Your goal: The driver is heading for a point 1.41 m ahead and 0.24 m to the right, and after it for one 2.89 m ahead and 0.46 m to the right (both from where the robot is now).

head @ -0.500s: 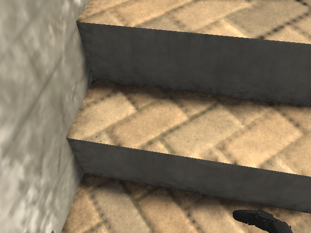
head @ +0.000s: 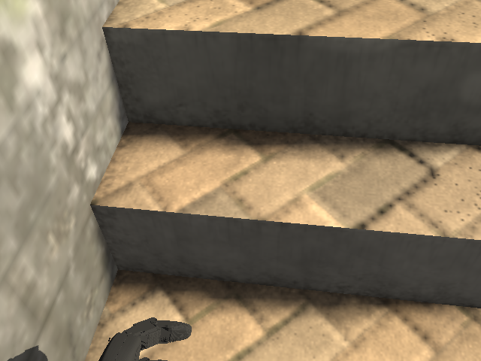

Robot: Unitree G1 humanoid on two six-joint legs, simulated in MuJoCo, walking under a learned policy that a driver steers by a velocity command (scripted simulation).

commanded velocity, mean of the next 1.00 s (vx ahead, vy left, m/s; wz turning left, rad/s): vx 0.01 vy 0.00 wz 0.00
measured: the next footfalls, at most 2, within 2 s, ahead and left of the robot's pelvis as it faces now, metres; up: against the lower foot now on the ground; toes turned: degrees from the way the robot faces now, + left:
left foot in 1.80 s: -0.02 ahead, +0.15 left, +0.00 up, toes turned +4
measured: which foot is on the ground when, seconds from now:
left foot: down 0.00-1.00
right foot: down 0.00-1.00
